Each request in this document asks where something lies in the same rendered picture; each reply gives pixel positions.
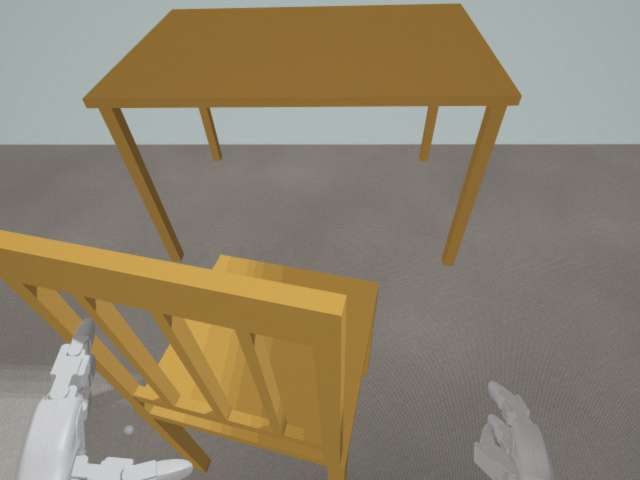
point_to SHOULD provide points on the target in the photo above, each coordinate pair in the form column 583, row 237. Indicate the table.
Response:
column 323, row 56

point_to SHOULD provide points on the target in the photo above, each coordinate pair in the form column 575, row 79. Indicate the robot left hand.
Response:
column 55, row 431

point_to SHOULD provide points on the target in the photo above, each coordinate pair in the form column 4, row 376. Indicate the chair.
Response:
column 263, row 354

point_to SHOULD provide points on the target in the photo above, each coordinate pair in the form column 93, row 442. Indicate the robot right hand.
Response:
column 524, row 454

